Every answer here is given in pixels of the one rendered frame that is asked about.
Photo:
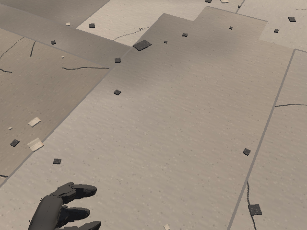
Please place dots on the robot left hand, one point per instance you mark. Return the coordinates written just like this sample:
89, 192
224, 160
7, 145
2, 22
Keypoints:
51, 215

